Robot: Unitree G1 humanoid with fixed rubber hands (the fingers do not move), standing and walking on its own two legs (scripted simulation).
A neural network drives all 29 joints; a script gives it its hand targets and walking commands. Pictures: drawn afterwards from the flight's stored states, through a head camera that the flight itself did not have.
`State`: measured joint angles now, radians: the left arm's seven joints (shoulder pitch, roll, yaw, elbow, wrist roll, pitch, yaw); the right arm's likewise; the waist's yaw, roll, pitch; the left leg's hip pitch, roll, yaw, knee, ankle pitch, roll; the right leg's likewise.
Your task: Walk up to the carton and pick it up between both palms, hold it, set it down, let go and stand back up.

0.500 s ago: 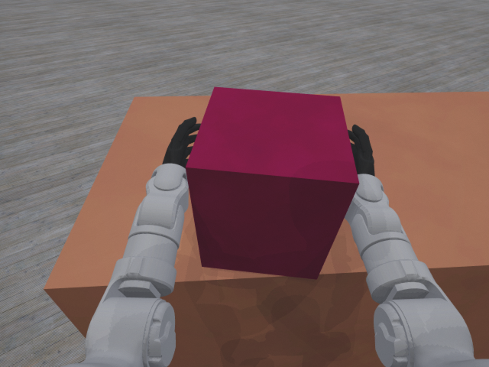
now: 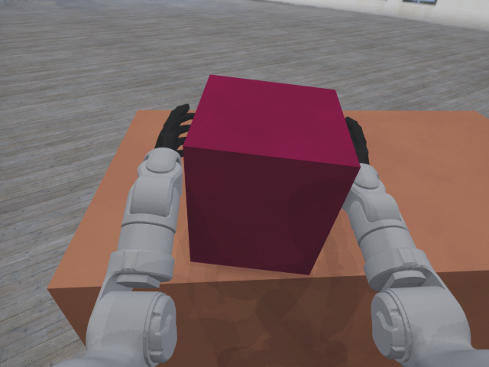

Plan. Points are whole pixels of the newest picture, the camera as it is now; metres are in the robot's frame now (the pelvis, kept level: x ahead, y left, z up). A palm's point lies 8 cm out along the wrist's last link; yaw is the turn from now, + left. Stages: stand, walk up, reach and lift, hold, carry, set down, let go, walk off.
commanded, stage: reach and lift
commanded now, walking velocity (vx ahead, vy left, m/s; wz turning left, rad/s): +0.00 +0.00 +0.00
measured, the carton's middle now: (261, 177) +0.38 -0.02 +0.17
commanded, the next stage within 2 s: hold in 1.46 s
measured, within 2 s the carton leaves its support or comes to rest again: neither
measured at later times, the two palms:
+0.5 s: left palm (156, 136) +0.37 +0.13 +0.26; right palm (354, 149) +0.36 -0.17 +0.24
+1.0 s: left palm (153, 120) +0.36 +0.13 +0.29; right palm (360, 130) +0.36 -0.17 +0.27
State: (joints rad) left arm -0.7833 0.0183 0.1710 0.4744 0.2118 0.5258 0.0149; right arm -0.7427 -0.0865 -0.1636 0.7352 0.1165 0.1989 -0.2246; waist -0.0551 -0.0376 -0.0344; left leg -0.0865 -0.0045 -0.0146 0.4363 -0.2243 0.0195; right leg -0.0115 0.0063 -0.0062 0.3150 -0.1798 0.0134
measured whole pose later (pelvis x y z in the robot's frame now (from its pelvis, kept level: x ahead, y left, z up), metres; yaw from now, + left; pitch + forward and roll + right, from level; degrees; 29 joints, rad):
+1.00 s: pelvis -0.01 +0.00 +0.00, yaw +0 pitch -9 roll -2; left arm -0.97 0.03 0.24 0.41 0.28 0.82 0.00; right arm -0.96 -0.15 -0.16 0.78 0.19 0.41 -0.21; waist -0.06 -0.04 -0.03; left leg -0.08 0.00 -0.01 0.44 -0.21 0.02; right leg 0.00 0.01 -0.01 0.32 -0.16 0.01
